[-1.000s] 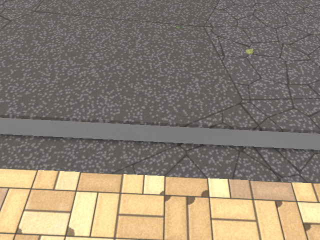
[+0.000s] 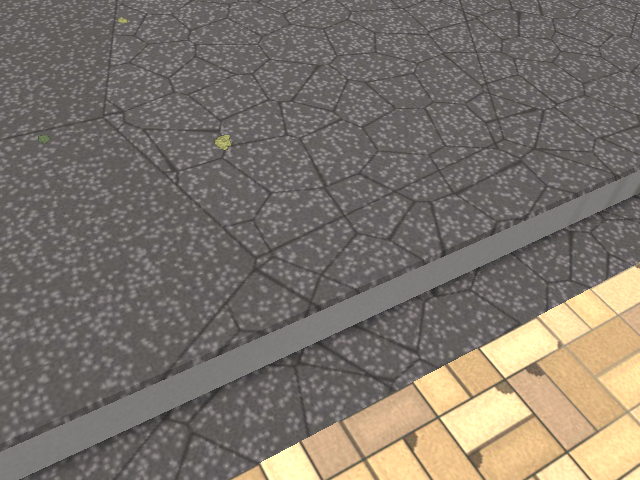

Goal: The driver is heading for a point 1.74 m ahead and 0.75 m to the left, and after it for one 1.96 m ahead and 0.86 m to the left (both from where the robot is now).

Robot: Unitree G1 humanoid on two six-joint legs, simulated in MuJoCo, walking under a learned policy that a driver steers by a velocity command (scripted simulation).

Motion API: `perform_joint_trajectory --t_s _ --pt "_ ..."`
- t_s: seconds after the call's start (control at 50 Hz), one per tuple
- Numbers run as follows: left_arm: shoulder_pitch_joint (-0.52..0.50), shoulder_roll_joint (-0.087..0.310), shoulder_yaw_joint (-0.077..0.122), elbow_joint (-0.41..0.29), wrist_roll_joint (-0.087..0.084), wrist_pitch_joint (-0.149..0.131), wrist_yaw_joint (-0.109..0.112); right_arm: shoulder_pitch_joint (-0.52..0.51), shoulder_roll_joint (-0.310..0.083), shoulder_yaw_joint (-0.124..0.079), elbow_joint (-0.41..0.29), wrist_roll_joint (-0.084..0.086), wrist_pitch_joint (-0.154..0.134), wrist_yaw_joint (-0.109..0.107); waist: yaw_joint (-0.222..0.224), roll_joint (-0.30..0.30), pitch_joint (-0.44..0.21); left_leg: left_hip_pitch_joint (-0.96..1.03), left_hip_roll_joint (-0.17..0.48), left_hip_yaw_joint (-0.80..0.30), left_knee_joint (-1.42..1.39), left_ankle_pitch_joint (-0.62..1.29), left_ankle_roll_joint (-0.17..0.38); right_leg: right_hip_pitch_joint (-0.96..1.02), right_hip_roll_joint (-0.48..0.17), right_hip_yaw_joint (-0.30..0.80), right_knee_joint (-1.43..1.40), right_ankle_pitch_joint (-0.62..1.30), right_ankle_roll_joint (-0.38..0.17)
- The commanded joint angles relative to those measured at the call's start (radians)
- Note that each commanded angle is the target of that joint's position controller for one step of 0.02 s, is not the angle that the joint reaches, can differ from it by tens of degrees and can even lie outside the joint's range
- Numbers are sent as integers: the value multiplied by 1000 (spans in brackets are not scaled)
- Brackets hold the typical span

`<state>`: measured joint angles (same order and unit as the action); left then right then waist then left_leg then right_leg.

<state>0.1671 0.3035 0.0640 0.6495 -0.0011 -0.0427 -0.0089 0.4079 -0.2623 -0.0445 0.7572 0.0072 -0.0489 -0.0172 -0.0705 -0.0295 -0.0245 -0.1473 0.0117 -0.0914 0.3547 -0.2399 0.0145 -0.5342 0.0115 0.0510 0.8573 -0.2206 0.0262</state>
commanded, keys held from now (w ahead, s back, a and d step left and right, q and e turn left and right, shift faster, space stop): w+q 0.98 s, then w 0.02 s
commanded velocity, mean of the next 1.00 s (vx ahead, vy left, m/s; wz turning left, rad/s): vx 0.47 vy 0.00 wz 0.49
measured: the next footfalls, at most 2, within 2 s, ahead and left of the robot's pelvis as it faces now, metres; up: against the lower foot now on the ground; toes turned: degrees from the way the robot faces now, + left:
right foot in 0.16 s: +0.16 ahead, -0.14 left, +0.00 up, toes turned +7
left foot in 0.62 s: +0.42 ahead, +0.18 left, +0.00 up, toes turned +22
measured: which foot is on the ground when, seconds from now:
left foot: down 0.00-0.16, up 0.18-0.60, down 0.62-1.00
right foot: up 0.00-0.14, down 0.16-0.64, up 0.66-1.00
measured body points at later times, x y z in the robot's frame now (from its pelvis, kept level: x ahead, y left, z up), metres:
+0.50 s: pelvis +0.21 -0.01 -0.01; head +0.24 +0.00 +0.43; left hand +0.15 +0.28 -0.13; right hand +0.47 -0.20 -0.10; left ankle +0.33 +0.17 -0.70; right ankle +0.12 -0.15 -0.75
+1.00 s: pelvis +0.45 +0.11 -0.01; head +0.48 +0.14 +0.44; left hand +0.51 +0.42 -0.10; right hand +0.69 -0.09 -0.10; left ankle +0.38 +0.16 -0.75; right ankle +0.65 +0.03 -0.70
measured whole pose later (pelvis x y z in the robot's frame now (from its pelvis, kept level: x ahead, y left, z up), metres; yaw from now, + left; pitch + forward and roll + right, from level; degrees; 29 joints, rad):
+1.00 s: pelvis +0.45 +0.11 -0.01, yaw +33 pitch +2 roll -1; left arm 0.07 0.28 0.01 0.67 0.01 -0.07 0.00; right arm 0.29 -0.30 -0.05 0.65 0.01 -0.03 -0.01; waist -0.06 -0.02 0.04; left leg -0.19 -0.12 -0.16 0.44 -0.27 0.08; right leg -0.61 -0.04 0.08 0.77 -0.14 0.07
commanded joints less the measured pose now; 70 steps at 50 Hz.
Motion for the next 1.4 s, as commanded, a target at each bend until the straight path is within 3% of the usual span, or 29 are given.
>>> perform_joint_trajectory --t_s 0.02,0.1,0.16,0.18,0.2,0.24,0.3,0.42,0.54,0.58,0.62,0.64,0.66,0.68,0.7,0.72,0.8,0.88,0.98,1.04,1.08,1.1,1.12,1.14,1.16,1.22,1.3,1.36,1.4 --pt "-183 10 -5 -108 -9 -50 -13 -11 -188 -47 -57 10 -6 -8 -18 209 83 -7 141 -193 -175 -25 161 -4 25 -50 -215 31 22" --pt "-169 52 12 -97 -30 -66 -23 21 -214 -56 -46 25 8 -4 6 223 64 -46 172 -270 -128 -55 169 189 41 -34 -380 31 13" --pt "23 105 40 -51 -26 -71 -2 -21 -143 -37 -63 19 7 -2 127 175 -28 -199 95 -232 66 2 87 566 -45 17 -490 74 -50" --pt "210 168 55 -26 -8 -66 12 -44 -53 -10 -93 -5 -3 2 203 2 -181 -360 15 -128 390 -165 35 834 -254 217 -474 36 -108" --pt "255 257 78 8 9 -50 4 8 -52 -9 -143 25 -20 -7 164 -270 -206 -610 -42 -24 635 -349 5 876 -447 575 -571 -232 -248" --pt "181 106 40 10 0 -56 0 -56 -166 -41 -114 45 -19 -4 158 -140 -11 -709 49 -57 823 -202 1 720 -368 451 -623 -293 -237" --pt "84 45 21 23 12 -56 2 -103 -113 -38 -105 25 -6 10 104 -95 82 -655 101 -35 802 -41 -8 555 -264 182 -676 58 -193" --pt "63 99 36 67 1 -68 11 -218 -52 -8 -163 12 -4 38 95 -48 104 -598 108 23 557 161 -40 466 -242 -47 -726 308 -200" --pt "119 173 51 115 -20 -53 17 -376 -82 -10 -235 16 -11 76 119 -23 111 -465 49 124 290 218 40 549 -264 -172 -661 525 -148" --pt "124 212 61 115 -20 -37 25 -327 -128 -32 -238 10 -3 77 71 -53 36 -344 -24 178 282 117 86 601 -265 -206 -496 857 -125" --pt "128 195 49 103 -21 -25 35 -61 -215 -82 -179 14 9 60 -78 -27 -112 54 -89 172 216 147 158 451 -223 -241 -101 880 -81" --pt "194 98 17 73 12 -31 34 28 -299 -103 -160 17 20 39 -61 170 -203 387 97 -130 212 138 238 125 -138 -251 251 256 -34" --pt "232 46 -15 29 18 -62 20 -7 -344 -100 -201 14 6 40 6 325 -377 580 331 -719 35 -27 432 -156 49 -63 554 -390 -2" --pt "119 161 12 21 -14 -87 3 -6 -259 -78 -209 6 -6 46 -62 167 -360 549 302 -687 -35 -154 370 -247 -15 80 578 -313 -22" --pt "48 160 8 -10 -36 -98 -2 -51 -233 -69 -204 4 -15 46 -41 125 -197 400 266 -547 -60 -135 324 -274 -51 54 510 -217 -38" --pt "41 136 0 -5 -19 -101 7 -121 -220 -64 -208 5 -20 44 16 22 -101 227 226 -448 -70 -24 292 -228 -95 47 412 -151 -36" --pt "90 111 0 11 26 -59 20 -224 -181 -49 -222 -12 -27 30 107 57 -41 -82 152 -252 -110 417 292 -31 -115 21 274 -74 16" --pt "-27 53 -22 -27 32 -44 23 -207 -192 -52 -192 7 -16 7 81 73 -8 -198 57 -126 -93 398 245 30 -61 -20 -1 124 61" --pt "-147 56 -31 -69 -1 -34 5 -131 -172 -45 -173 9 16 -4 16 133 0 -47 118 -309 -23 91 227 -38 -17 7 -102 87 51" --pt "-184 49 -27 -83 10 -48 -10 -84 -130 -26 -160 7 42 -9 5 128 2 76 110 -329 61 312 193 18 20 -60 -257 2 21" --pt "-59 62 -5 -63 21 -60 -11 -128 -148 -25 -160 15 48 -14 100 183 -66 102 63 -298 205 629 145 245 42 -84 -490 130 -23" --pt "87 113 16 -29 26 -67 -6 -165 -121 -17 -179 11 38 -14 163 169 -157 -1 8 -249 383 633 95 496 -52 -4 -504 257 -73" --pt "238 209 34 -7 49 -65 1 -145 -31 13 -207 -19 17 -15 174 -54 -252 -281 -98 -165 702 88 19 807 -307 281 -444 713 -167" --pt "295 223 51 54 30 -52 -6 9 -62 5 -170 11 1 -13 128 -228 -262 -535 -177 -123 934 -370 -40 887 -497 604 -480 615 -362" --pt "268 155 39 48 6 -41 -3 1 -138 -17 -138 23 5 -8 141 -64 -132 -674 -110 -127 1115 -342 -64 810 -468 567 -498 299 -369" --pt "245 44 -1 85 20 -15 12 -230 -43 6 -200 5 2 10 151 -51 106 -909 -62 -25 1375 -249 -56 623 -320 342 -587 -46 -290" --pt "327 -19 -31 173 17 4 21 -250 107 72 -253 36 0 43 92 -89 138 -1175 -48 -20 1821 -292 -24 503 -317 227 -622 29 -277" --pt "310 -36 -48 210 15 11 32 -343 131 107 -326 11 7 34 59 -60 176 -1256 -10 5 1816 -200 -25 367 -273 129 -666 16 -227" --pt "304 -25 -58 230 -14 19 49 -464 133 137 -424 -12 -13 48 39 -47 177 -1125 81 139 1446 -83 -44 208 -179 73 -722 5 -207"
Velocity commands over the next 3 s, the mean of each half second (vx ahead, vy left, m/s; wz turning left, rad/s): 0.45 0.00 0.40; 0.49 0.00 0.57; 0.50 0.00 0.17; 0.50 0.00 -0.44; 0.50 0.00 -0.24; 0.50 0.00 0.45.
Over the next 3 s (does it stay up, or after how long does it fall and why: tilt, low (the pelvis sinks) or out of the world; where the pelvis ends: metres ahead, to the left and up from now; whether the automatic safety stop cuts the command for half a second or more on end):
stays up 1.45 0.61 0.13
